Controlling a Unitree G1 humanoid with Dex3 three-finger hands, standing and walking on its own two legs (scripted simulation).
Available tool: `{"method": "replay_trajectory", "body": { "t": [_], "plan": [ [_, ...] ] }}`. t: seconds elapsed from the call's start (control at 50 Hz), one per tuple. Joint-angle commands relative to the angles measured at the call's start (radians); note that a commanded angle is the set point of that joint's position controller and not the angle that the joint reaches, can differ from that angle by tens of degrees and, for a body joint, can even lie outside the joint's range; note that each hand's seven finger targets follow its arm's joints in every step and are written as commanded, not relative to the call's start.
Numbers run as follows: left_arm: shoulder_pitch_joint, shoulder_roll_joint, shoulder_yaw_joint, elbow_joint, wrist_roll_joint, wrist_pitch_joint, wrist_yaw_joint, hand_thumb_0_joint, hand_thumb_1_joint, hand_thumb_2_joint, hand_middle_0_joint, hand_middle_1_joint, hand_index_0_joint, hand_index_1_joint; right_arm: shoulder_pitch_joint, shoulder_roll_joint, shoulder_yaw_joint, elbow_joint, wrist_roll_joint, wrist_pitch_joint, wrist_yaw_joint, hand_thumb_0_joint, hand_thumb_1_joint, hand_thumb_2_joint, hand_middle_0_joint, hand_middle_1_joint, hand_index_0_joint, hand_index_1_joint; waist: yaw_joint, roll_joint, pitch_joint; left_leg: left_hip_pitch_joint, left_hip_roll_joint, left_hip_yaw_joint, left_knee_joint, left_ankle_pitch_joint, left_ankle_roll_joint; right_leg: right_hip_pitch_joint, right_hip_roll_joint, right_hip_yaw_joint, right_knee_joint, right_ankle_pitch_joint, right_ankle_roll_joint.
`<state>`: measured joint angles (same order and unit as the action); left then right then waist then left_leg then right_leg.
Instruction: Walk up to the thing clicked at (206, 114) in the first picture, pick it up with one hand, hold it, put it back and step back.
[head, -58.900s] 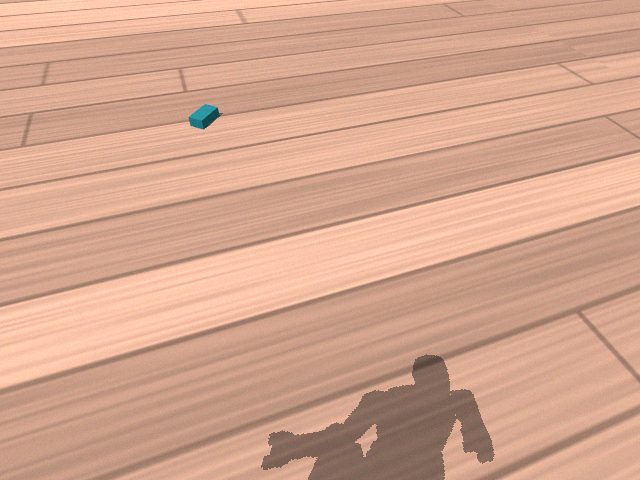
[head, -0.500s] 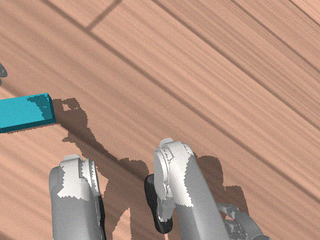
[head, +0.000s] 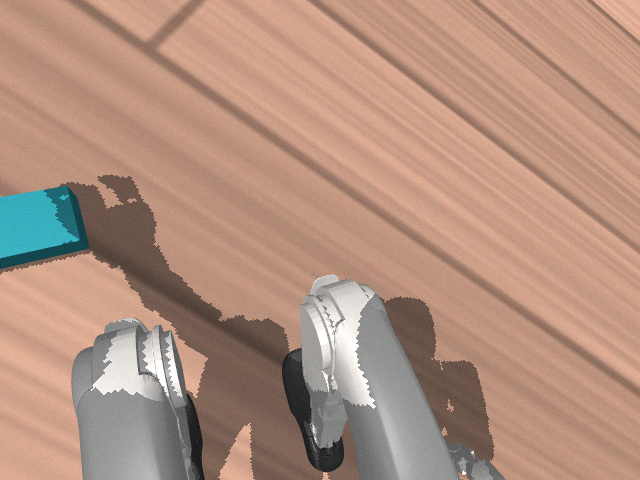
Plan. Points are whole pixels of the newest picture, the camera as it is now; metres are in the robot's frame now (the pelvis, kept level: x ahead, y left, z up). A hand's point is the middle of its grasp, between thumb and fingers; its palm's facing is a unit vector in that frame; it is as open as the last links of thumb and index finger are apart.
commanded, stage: home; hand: left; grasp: from above
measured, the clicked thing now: (17, 230) +0.48 +0.33 -0.31
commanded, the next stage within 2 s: none
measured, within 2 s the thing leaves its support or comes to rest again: neither
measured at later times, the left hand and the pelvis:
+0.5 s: hand out of the picture +0.30 +0.29 +0.07, palm faces -0.16 -0.74 -0.65, open 7.6 cm; pelvis +0.00 +0.00 +0.18, yaw +6 degrees
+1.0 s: hand out of the picture +0.23 +0.22 +0.28, palm faces +0.22 -0.95 -0.23, open 7.4 cm; pelvis +0.07 +0.00 +0.35, yaw +10 degrees
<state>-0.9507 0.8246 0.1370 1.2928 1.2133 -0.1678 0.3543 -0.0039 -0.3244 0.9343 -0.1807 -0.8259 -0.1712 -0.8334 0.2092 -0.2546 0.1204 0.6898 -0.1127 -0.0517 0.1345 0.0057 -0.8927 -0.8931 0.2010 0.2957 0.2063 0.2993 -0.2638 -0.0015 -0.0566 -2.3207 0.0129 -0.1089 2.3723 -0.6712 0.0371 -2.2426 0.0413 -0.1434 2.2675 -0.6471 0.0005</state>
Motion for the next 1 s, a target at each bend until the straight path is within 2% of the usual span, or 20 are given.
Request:
{"method": "replay_trajectory", "body": {
  "t": [0.0, 0.04, 0.08, 0.1, 0.14, 0.2, 0.22, 0.24, 0.26, 0.34, 0.4, 0.44, 0.48, 0.52, 0.58, 0.66, 0.84, 0.86, 0.96, 0.98],
  "plan": [
    [-0.173, 0.24, 0.011, -0.19, -0.137, 0.078, -0.054, 0.0, 0.181, 0.806, -0.204, -0.443, -0.192, -0.454, 0.221, -0.27, -0.132, -0.02, 0.026, 0.002, -0.004, 0.0, -0.892, -0.897, 0.2, 0.3, 0.199, 0.3, 0.091, 0.358, -0.821, 0.631, -0.019, 0.061, -0.354, 0.21, 0.007, 0.476, 0.025, 0.008, -0.304, 0.224, -0.042],
    [-0.07, 0.167, -0.011, -0.281, -0.211, 0.106, -0.127, 0.0, 0.29, 0.833, -0.207, -0.437, -0.196, -0.446, 0.224, -0.268, -0.155, -0.041, 0.045, 0.013, -0.002, 0.0, -0.893, -0.898, 0.2, 0.3, 0.199, 0.3, 0.115, 0.345, -0.827, 0.673, -0.016, 0.049, -0.424, 0.196, 0.003, 0.517, 0.023, 0.014, -0.336, 0.211, -0.043],
    [0.043, 0.114, -0.028, -0.39, -0.308, 0.138, -0.2, 0.0, 0.443, 0.888, -0.212, -0.416, -0.204, -0.423, 0.205, -0.267, -0.175, -0.066, 0.068, 0.025, -0.006, 0.0, -0.895, -0.898, 0.2, 0.3, 0.2, 0.3, 0.133, 0.274, -0.821, 0.698, -0.011, 0.039, -0.479, 0.177, 0.007, 0.551, 0.026, 0.026, -0.382, 0.201, -0.04],
    [0.076, 0.08, -0.032, -0.463, -0.365, 0.151, -0.229, 0.0, 0.523, 0.898, -0.213, -0.408, -0.205, -0.415, 0.191, -0.271, -0.179, -0.077, 0.075, 0.03, -0.013, 0.0, -0.895, -0.898, 0.2, 0.3, 0.199, 0.3, 0.126, 0.254, -0.78, 0.696, -0.01, 0.031, -0.497, 0.173, 0.006, 0.544, 0.021, 0.028, -0.405, 0.2, -0.041],
    [0.137, 0.032, -0.04, -0.595, -0.474, 0.169, -0.28, 0.0, 0.634, 0.887, -0.207, -0.373, -0.202, -0.378, 0.165, -0.258, -0.177, -0.095, 0.088, 0.033, -0.033, 0.0, -0.897, -0.899, 0.2, 0.3, 0.2, 0.3, 0.123, 0.188, -0.745, 0.695, -0.009, 0.027, -0.526, 0.176, 0.012, 0.594, 0.024, 0.036, -0.455, 0.211, -0.036],
    [0.237, 0.001, -0.017, -0.742, -0.583, 0.169, -0.323, 0.0, 0.851, 0.88, -0.197, -0.296, -0.196, -0.296, 0.142, -0.237, -0.179, -0.113, 0.1, 0.03, -0.063, 0.0, -0.9, -0.9, 0.2, 0.3, 0.2, 0.3, 0.139, 0.121, -0.713, 0.726, -0.008, 0.019, -0.573, 0.173, 0.013, 0.665, 0.018, 0.051, -0.519, 0.204, -0.036],
    [0.264, 0.0, 0.0, -0.788, -0.612, 0.165, -0.327, 0.0, 0.895, 0.898, -0.2, -0.3, -0.2, -0.3, 0.128, -0.232, -0.181, -0.119, 0.105, 0.027, -0.072, 0.0, -0.9, -0.9, 0.2, 0.3, 0.2, 0.3, 0.153, 0.116, -0.709, 0.761, -0.007, 0.013, -0.599, 0.169, 0.01, 0.676, 0.014, 0.057, -0.539, 0.193, -0.039],
    [0.288, -0.028, -0.012, -0.83, -0.637, 0.16, -0.329, 0.0, 0.899, 0.9, -0.2, -0.3, -0.2, -0.3, 0.114, -0.214, -0.182, -0.128, 0.109, 0.021, -0.078, 0.0, -0.9, -0.9, 0.2, 0.3, 0.2, 0.3, 0.157, 0.139, -0.717, 0.802, -0.001, 0.014, -0.627, 0.163, 0.008, 0.688, 0.013, 0.065, -0.553, 0.187, -0.036],
    [0.273, -0.036, 0.0, -0.903, -0.664, 0.154, -0.326, 0.0, 0.9, 0.9, -0.2, -0.3, -0.2, -0.3, 0.101, -0.211, -0.187, -0.14, 0.113, 0.017, -0.085, 0.0, -0.9, -0.9, 0.2, 0.3, 0.2, 0.3, 0.166, 0.162, -0.741, 0.845, -0.001, 0.01, -0.656, 0.145, 0.007, 0.697, 0.01, 0.071, -0.569, 0.174, -0.038],
    [0.41, -0.109, 0.002, -0.932, -0.714, 0.168, -0.293, 0.0, 0.9, 0.9, -0.2, -0.299, -0.2, -0.299, 0.044, -0.19, -0.181, -0.15, 0.131, -0.002, -0.114, 0.0, -0.9, -0.9, 0.2, 0.3, 0.2, 0.3, 0.181, 0.212, -0.656, 0.95, 0.008, -0.008, -0.787, 0.068, -0.005, 0.718, 0.005, 0.08, -0.63, 0.127, -0.038],
    [0.472, -0.148, 0.005, -1.035, -0.769, 0.206, -0.281, 0.0, 0.898, 0.899, -0.2, -0.299, -0.2, -0.299, 0.013, -0.194, -0.186, -0.167, 0.141, -0.019, -0.135, 0.0, -0.899, -0.9, 0.2, 0.3, 0.2, 0.3, 0.198, 0.268, -0.657, 1.083, 0.009, -0.049, -0.905, 0.036, -0.017, 0.765, -0.002, 0.078, -0.685, 0.118, -0.036],
    [0.574, -0.228, -0.038, -1.031, -0.831, 0.243, -0.286, 0.0, 0.898, 0.901, -0.2, -0.3, -0.2, -0.3, -0.015, -0.189, -0.184, -0.18, 0.148, -0.031, -0.149, 0.0, -0.9, -0.9, 0.2, 0.3, 0.2, 0.3, 0.181, 0.203, -0.594, 1.112, 0.006, -0.06, -0.961, -0.005, -0.013, 0.802, -0.001, 0.075, -0.749, 0.093, -0.03],
    [0.613, -0.235, -0.027, -1.084, -0.897, 0.274, -0.281, 0.0, 0.901, 0.903, -0.201, -0.301, -0.2, -0.301, -0.033, -0.179, -0.178, -0.199, 0.153, -0.046, -0.163, 0.0, -0.9, -0.9, 0.2, 0.3, 0.2, 0.3, 0.18, 0.166, -0.586, 1.129, 0.0, -0.038, -0.984, -0.028, -0.004, 0.88, 0.003, 0.085, -0.821, 0.068, -0.027],
    [0.7, -0.276, -0.049, -1.119, -0.96, 0.307, -0.281, 0.0, 0.901, 0.903, -0.201, -0.302, -0.201, -0.302, -0.045, -0.163, -0.173, -0.209, 0.155, -0.058, -0.176, 0.0, -0.9, -0.9, 0.2, 0.3, 0.2, 0.3, 0.177, 0.139, -0.566, 1.163, -0.006, -0.008, -1.01, 0.006, -0.002, 0.952, 0.003, 0.098, -0.893, 0.069, -0.028],
    [0.775, -0.292, -0.036, -1.165, -1.041, 0.346, -0.272, 0.0, 0.9, 0.902, -0.2, -0.302, -0.2, -0.301, -0.056, -0.143, -0.16, -0.219, 0.157, -0.076, -0.195, 0.0, -0.901, -0.899, 0.2, 0.299, 0.2, 0.299, 0.171, 0.122, -0.515, 1.2, -0.014, 0.014, -1.059, 0.039, 0.001, 1.061, 0.001, 0.115, -0.979, 0.082, -0.026],
    [0.844, -0.326, -0.031, -1.204, -1.106, 0.376, -0.263, 0.0, 0.9, 0.901, -0.2, -0.301, -0.2, -0.301, -0.059, -0.127, -0.146, -0.23, 0.16, -0.101, -0.22, 0.0, -0.901, -0.899, 0.2, 0.299, 0.2, 0.299, 0.177, 0.13, -0.436, 1.297, -0.011, -0.003, -1.16, 0.056, -0.004, 1.138, 0.0, 0.121, -1.061, 0.1, -0.027],
    [1.146, -0.443, -0.022, -1.353, -1.247, 0.499, -0.259, 0.0, 0.9, 0.9, -0.2, -0.3, -0.2, -0.3, 0.008, -0.091, -0.117, -0.267, 0.159, -0.132, -0.278, 0.0, -0.901, -0.899, 0.2, 0.299, 0.2, 0.299, 0.192, 0.09, -0.383, 1.534, -0.018, 0.035, -1.331, 0.317, -0.011, 1.467, 0.003, 0.12, -1.294, 0.306, -0.026],
    [1.173, -0.452, -0.028, -1.37, -1.255, 0.51, -0.261, 0.0, 0.9, 0.9, -0.2, -0.3, -0.2, -0.3, 0.013, -0.09, -0.116, -0.274, 0.158, -0.136, -0.286, 0.0, -0.901, -0.899, 0.2, 0.299, 0.2, 0.299, 0.186, 0.08, -0.369, 1.551, -0.02, 0.039, -1.345, 0.343, -0.012, 1.495, 0.002, 0.118, -1.317, 0.331, -0.024],
    [1.321, -0.484, -0.025, -1.47, -1.282, 0.547, -0.27, 0.0, 0.9, 0.9, -0.2, -0.3, -0.2, -0.3, 0.045, -0.074, -0.113, -0.302, 0.149, -0.157, -0.317, 0.0, -0.901, -0.899, 0.2, 0.299, 0.2, 0.299, 0.204, 0.076, -0.275, 1.644, -0.024, 0.051, -1.446, 0.388, -0.013, 1.591, -0.001, 0.114, -1.425, 0.373, -0.02],
    [1.338, -0.491, -0.038, -1.499, -1.281, 0.551, -0.273, 0.0, 0.9, 0.9, -0.2, -0.3, -0.2, -0.3, 0.046, -0.074, -0.114, -0.308, 0.147, -0.163, -0.321, 0.0, -0.901, -0.899, 0.2, 0.299, 0.2, 0.299, 0.204, 0.087, -0.261, 1.662, -0.023, 0.05, -1.467, 0.396, -0.016, 1.598, 0.002, 0.108, -1.436, 0.376, -0.021]
  ]
}}
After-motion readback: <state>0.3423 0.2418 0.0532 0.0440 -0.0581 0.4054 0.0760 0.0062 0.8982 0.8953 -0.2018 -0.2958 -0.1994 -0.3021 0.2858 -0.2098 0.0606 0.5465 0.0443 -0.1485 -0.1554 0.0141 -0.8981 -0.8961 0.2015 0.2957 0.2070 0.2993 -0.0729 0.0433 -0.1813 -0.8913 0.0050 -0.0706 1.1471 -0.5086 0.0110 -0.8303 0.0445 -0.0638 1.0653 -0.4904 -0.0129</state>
